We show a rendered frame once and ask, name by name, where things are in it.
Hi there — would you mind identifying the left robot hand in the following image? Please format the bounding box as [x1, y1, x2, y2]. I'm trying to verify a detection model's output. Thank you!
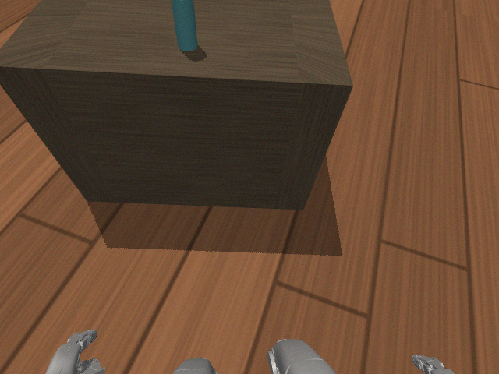
[45, 330, 105, 374]

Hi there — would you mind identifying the right robot hand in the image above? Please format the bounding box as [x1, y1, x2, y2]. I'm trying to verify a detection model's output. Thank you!
[412, 355, 454, 374]

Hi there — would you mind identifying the bottle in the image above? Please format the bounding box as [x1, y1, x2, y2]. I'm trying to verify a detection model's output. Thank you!
[172, 0, 198, 51]

